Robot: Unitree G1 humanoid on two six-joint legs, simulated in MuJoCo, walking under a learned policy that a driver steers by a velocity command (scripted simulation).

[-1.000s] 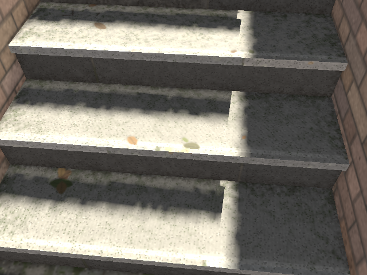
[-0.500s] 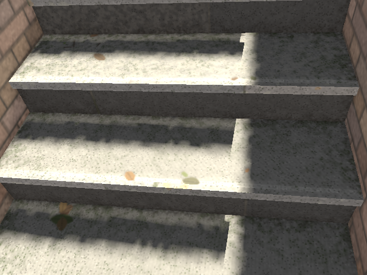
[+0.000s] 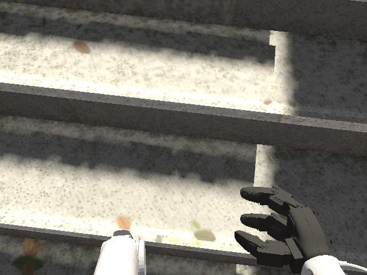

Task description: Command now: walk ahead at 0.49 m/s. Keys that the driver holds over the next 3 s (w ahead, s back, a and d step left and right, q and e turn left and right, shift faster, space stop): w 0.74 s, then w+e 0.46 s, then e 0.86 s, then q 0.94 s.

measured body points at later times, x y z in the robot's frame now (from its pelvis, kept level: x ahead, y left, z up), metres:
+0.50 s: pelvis +0.30 +0.10 +0.22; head +0.31 +0.13 +0.67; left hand +0.53 +0.26 +0.12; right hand +0.16 -0.08 +0.09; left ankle +0.20 +0.13 -0.53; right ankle +0.45 -0.03 -0.22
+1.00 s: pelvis +0.60 +0.15 +0.38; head +0.60 +0.16 +0.83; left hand +0.47 +0.29 +0.22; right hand +0.89 +0.02 +0.34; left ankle +0.78 +0.28 -0.15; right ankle +0.47 +0.02 -0.36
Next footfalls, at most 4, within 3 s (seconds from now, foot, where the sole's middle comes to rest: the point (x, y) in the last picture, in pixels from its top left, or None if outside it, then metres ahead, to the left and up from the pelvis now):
0.60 right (182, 195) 0.51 0.02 -0.40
1.04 left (87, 60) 0.83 0.30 -0.22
1.62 right None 1.05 -0.05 -0.05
2.24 left None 1.14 0.17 -0.05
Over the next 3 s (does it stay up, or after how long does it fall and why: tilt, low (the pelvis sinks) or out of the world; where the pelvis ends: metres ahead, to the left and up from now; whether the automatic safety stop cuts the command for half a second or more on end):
stays up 1.08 0.08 0.72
